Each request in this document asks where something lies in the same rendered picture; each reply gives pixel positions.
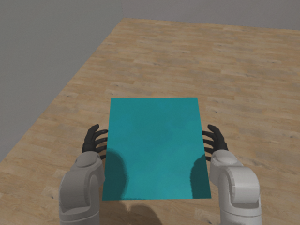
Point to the robot left forearm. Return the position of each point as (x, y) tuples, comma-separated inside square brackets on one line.
[(78, 193)]

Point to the right robot hand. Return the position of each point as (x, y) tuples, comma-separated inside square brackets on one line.
[(218, 142)]

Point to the robot right forearm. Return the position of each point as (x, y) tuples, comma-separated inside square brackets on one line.
[(239, 190)]

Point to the carton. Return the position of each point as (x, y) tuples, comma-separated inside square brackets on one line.
[(155, 150)]

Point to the left robot hand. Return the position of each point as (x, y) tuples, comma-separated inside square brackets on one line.
[(90, 142)]

